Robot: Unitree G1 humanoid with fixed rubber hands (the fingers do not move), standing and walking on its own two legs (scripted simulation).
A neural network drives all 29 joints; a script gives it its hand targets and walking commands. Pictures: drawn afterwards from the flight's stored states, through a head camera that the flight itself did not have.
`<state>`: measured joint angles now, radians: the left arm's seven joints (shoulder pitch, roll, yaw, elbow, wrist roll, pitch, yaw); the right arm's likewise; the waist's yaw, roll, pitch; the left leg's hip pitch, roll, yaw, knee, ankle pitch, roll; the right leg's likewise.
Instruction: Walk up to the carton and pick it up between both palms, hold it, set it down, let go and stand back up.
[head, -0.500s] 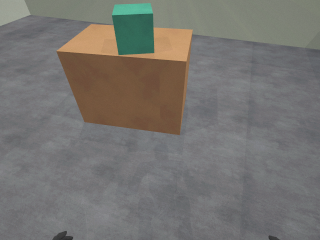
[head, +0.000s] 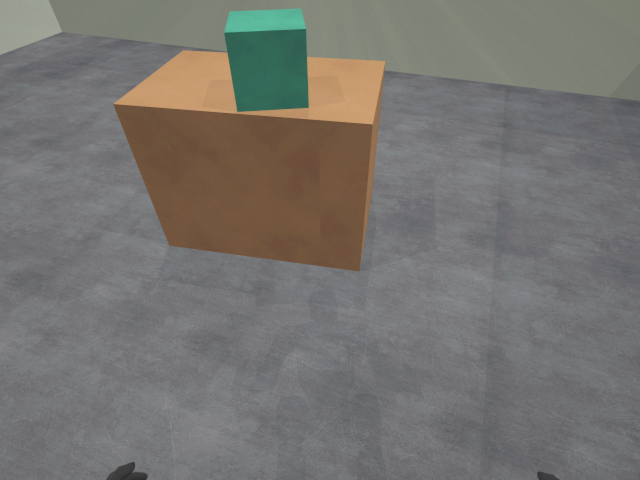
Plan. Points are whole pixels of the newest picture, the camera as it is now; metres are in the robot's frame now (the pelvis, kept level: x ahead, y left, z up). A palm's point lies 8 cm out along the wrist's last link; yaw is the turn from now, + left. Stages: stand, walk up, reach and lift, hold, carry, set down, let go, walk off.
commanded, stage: stand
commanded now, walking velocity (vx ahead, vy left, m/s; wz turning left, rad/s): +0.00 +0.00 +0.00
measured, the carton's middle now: (269, 59) +1.36 +0.16 +0.03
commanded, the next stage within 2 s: walk up in 0.62 s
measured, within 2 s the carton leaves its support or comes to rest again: neither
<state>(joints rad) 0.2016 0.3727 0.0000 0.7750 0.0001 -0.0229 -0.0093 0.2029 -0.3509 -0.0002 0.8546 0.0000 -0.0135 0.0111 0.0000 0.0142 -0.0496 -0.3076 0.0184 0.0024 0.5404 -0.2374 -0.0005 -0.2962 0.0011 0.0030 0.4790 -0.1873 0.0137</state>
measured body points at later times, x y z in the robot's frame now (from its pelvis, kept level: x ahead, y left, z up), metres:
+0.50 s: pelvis +0.00 +0.00 +0.00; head -0.01 +0.00 +0.45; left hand +0.14 +0.30 -0.09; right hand +0.11 -0.29 -0.11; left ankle +0.03 +0.11 -0.74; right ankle +0.04 -0.13 -0.74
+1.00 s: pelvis +0.02 -0.02 +0.00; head -0.01 -0.03 +0.45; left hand +0.15 +0.29 -0.08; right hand +0.10 -0.31 -0.12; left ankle +0.03 +0.11 -0.73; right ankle +0.04 -0.15 -0.71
